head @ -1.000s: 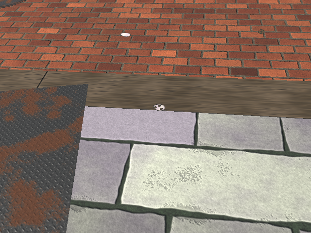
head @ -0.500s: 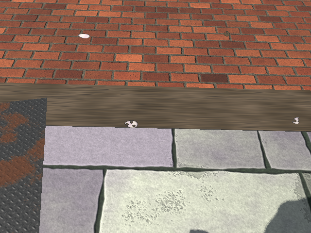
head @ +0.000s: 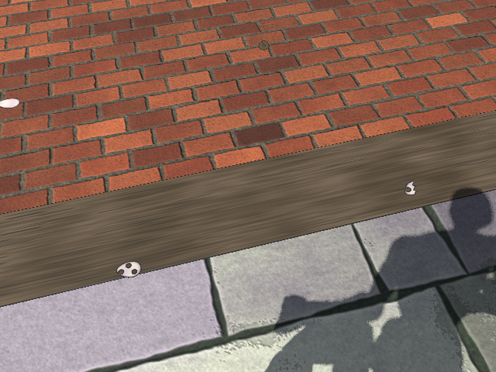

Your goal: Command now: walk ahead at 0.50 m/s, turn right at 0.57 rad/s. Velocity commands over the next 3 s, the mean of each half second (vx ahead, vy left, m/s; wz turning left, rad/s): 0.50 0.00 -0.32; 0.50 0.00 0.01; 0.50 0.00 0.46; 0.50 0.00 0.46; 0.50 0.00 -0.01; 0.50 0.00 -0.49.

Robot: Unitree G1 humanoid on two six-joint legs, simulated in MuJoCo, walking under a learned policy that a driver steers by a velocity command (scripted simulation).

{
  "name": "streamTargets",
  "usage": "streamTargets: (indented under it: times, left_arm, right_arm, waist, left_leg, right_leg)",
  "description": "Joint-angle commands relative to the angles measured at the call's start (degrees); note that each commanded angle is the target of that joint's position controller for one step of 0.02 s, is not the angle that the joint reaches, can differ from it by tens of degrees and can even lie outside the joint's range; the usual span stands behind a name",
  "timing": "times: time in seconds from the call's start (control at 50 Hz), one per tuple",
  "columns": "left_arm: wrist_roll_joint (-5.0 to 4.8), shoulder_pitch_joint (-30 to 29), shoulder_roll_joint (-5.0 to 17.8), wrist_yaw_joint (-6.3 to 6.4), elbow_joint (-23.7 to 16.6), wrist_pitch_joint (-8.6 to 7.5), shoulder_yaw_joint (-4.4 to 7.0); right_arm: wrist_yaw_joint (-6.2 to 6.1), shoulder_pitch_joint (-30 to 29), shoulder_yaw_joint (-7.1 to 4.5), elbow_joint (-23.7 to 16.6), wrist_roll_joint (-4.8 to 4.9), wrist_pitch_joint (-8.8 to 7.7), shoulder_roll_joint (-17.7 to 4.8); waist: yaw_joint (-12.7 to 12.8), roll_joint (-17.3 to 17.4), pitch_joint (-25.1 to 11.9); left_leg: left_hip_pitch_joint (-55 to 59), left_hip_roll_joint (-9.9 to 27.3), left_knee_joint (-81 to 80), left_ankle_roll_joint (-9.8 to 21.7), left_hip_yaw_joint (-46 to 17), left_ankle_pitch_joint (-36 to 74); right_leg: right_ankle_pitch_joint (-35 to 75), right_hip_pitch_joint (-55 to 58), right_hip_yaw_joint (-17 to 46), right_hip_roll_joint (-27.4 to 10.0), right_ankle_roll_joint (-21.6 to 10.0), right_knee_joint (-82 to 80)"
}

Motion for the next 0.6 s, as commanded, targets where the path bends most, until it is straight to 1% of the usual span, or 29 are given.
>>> streamTargets:
  times: [0.02,0.06,0.1,0.14,0.18,0.2,0.24,0.26,0.28,0.3,0.32,0.34,0.36,0.38,0.4,0.42,0.44,0.46,0.48,0.52,0.56,0.6]
  left_arm:
    - [-0.06,-2.16,8.61,1.20,-4.17,-1.37,2.28]
    - [-0.32,-0.71,9.31,1.84,-3.30,-0.98,2.46]
    - [-0.55,0.55,9.31,2.17,-2.54,-0.56,2.38]
    - [-0.60,2.92,9.38,2.15,-1.23,-0.50,2.31]
    - [-0.83,4.65,8.86,2.05,0.04,-0.46,2.10]
    - [-0.78,5.13,8.63,2.05,0.47,-0.38,2.02]
    - [-0.50,4.86,8.90,2.06,1.02,-0.11,2.15]
    - [-0.47,4.12,8.74,2.01,1.09,0.12,2.12]
    - [-0.31,3.83,7.40,1.93,0.95,0.18,1.64]
    - [0.32,3.93,4.76,1.86,0.10,0.13,0.52]
    - [-0.95,12.08,1.26,1.89,-0.21,-0.57,-0.60]
    - [-1.54,11.47,4.56,2.06,0.18,-0.98,-0.32]
    - [-1.95,4.71,8.62,2.08,-0.51,-0.98,0.78]
    - [-1.20,0.35,8.45,2.17,-1.63,-0.99,0.68]
    - [-0.23,-2.04,7.62,2.02,-2.38,-1.20,0.61]
    - [0.02,-1.72,6.76,1.85,-2.31,-1.24,0.73]
    - [-0.10,-0.73,5.80,1.69,-1.89,-1.15,0.59]
    - [-0.17,0.02,4.79,1.62,-1.49,-1.03,0.40]
    - [-0.05,-0.23,4.12,1.63,-1.50,-0.92,0.21]
    - [0.27,-3.55,3.05,1.70,-2.64,-0.99,-0.29]
    - [0.32,-6.91,2.12,1.52,-3.25,-1.31,-0.72]
    - [0.12,-10.41,1.47,1.11,-3.83,-1.67,-1.00]
  right_arm:
    - [-0.47,2.40,-1.21,-2.80,-0.93,0.68,-4.59]
    - [-0.51,-2.55,-0.60,-4.04,-0.87,0.74,-3.33]
    - [-0.09,-6.52,-0.09,-4.62,-0.50,0.43,-2.38]
    - [0.58,-9.26,0.03,-5.01,0.12,-0.07,-2.54]
    - [1.16,-10.78,-0.32,-5.58,0.48,-0.61,-3.72]
    - [1.37,-10.94,-0.62,-5.78,0.50,-0.83,-4.48]
    - [1.57,-9.15,-1.28,-5.70,0.61,-1.18,-5.73]
    - [1.49,-6.43,-1.65,-5.08,0.58,-1.35,-6.10]
    - [1.20,-1.25,-2.50,-3.74,0.21,-1.57,-7.46]
    - [0.86,7.04,-3.26,-2.85,-0.56,-1.82,-10.03]
    - [0.94,13.88,-4.87,-0.66,-1.03,-1.21,-15.50]
    - [1.75,16.03,-4.01,0.51,0.68,-0.92,-11.06]
    - [1.60,12.88,-2.91,0.03,1.04,-0.69,-7.41]
    - [1.42,9.26,-2.30,-0.71,0.46,-0.21,-6.19]
    - [1.38,7.09,-1.75,-0.70,0.14,0.09,-4.94]
    - [1.25,5.95,-1.31,-0.69,-0.29,0.01,-3.94]
    - [1.20,5.60,-1.12,-0.53,-0.36,-0.08,-3.45]
    - [1.15,5.98,-1.12,-0.16,-0.09,-0.22,-3.50]
    - [1.06,6.55,-1.25,0.34,0.20,-0.38,-4.09]
    - [0.72,7.68,-1.66,1.28,0.56,-0.34,-5.68]
    - [0.46,8.66,-1.81,2.10,0.74,0.06,-6.56]
    - [0.33,10.15,-1.79,3.10,1.04,0.45,-7.06]
  waist:
    - [-2.27,-2.10,-4.74]
    - [-0.45,-3.32,-3.78]
    - [1.45,-4.85,-3.82]
    - [3.31,-5.70,-4.05]
    - [3.96,-6.29,-3.61]
    - [3.84,-6.65,-3.49]
    - [2.43,-8.28,-3.17]
    - [0.65,-8.87,-3.48]
    - [-1.96,-8.27,-6.18]
    - [-5.59,-4.02,-13.92]
    - [-3.94,12.73,-21.93]
    - [-5.35,13.95,-20.77]
    - [-6.39,7.19,-12.16]
    - [-5.40,3.13,-7.97]
    - [-4.34,2.08,-4.32]
    - [-2.78,3.50,-3.53]
    - [-2.03,4.84,-3.68]
    - [-1.70,5.31,-4.15]
    - [-1.63,5.08,-4.07]
    - [-2.26,3.66,-3.19]
    - [-3.34,3.05,-2.90]
    - [-4.63,3.18,-2.32]
  left_leg:
    - [-3.37,0.91,-6.76,-2.96,0.86,5.51]
    - [-2.68,-0.29,-16.15,-3.85,1.26,13.49]
    - [0.62,-2.19,-25.54,-3.90,1.79,20.94]
    - [3.31,-3.25,-30.02,-3.58,2.07,25.32]
    - [2.86,-3.18,-33.15,-2.29,1.14,24.37]
    - [2.72,-3.22,-34.51,-1.40,0.80,22.49]
    - [4.26,-3.44,-35.78,0.67,1.12,16.95]
    - [7.63,-4.00,-37.46,1.97,2.25,15.27]
    - [15.07,-4.44,-38.93,3.76,3.01,14.99]
    - [28.33,2.87,-37.58,7.45,-4.26,15.72]
    - [48.82,14.83,-41.20,17.45,-28.61,5.08]
    - [50.35,17.28,-48.75,18.61,-41.85,-10.69]
    - [43.72,15.56,-49.62,15.78,-35.13,-14.21]
    - [36.91,13.11,-49.95,13.99,-27.74,-9.36]
    - [30.98,10.72,-51.34,13.92,-22.62,-3.57]
    - [27.37,8.65,-52.53,13.23,-18.82,1.38]
    - [25.51,7.12,-53.66,13.03,-16.13,4.91]
    - [24.84,6.50,-54.33,13.43,-13.95,8.37]
    - [24.37,6.46,-54.95,13.99,-12.16,11.67]
    - [24.76,6.73,-56.20,14.73,-9.42,17.14]
    - [25.33,5.92,-56.71,14.00,-6.36,19.69]
    - [25.41,4.90,-56.60,13.00,-3.56,21.09]
  right_leg:
    - [14.90,1.92,15.52,-14.78,-11.17,-11.11]
    - [12.02,0.24,13.06,-12.45,-9.20,-10.56]
    - [7.04,-0.54,11.55,-10.96,-7.09,-9.56]
    - [3.68,0.41,12.64,-12.13,-6.31,-9.01]
    - [1.89,4.15,15.04,-14.15,-6.01,-6.61]
    - [1.67,6.35,16.57,-15.25,-5.71,-5.18]
    - [4.06,9.30,18.98,-17.14,-4.86,-2.66]
    - [7.26,9.67,18.99,-16.84,-4.07,-0.45]
    - [13.54,9.28,17.42,-14.18,-2.69,5.43]
    - [9.95,4.30,13.84,-10.93,-0.48,19.63]
    - [-10.42,-15.86,6.54,-1.98,4.57,40.61]
    - [-24.51,-25.98,9.10,-2.44,5.21,48.24]
    - [-20.06,-29.64,9.47,-5.46,4.84,51.30]
    - [-15.74,-28.92,6.59,-8.04,4.78,50.13]
    - [-12.42,-28.16,5.36,-9.89,4.95,46.50]
    - [-9.71,-25.29,5.07,-11.76,5.02,43.39]
    - [-8.33,-22.97,4.35,-12.35,5.31,41.53]
    - [-7.79,-22.10,3.49,-12.55,5.66,40.03]
    - [-7.12,-22.28,2.84,-12.81,6.09,38.12]
    - [-3.66,-24.21,2.03,-13.33,7.08,31.88]
    - [2.36,-23.76,1.36,-13.30,7.53,24.57]
    - [8.07,-21.75,0.49,-12.51,7.61,17.64]
Next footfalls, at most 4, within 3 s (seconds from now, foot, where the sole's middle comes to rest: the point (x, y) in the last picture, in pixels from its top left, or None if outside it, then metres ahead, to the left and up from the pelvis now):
0.28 left None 0.35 0.15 -0.78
0.82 right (316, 316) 0.60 -0.13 -0.78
1.36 left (237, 213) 0.94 0.10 -0.78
1.74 right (292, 168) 1.13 -0.09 -0.78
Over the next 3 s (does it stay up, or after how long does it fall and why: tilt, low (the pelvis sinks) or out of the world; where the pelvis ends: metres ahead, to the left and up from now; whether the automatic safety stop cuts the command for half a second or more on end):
stays up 1.66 0.20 -0.12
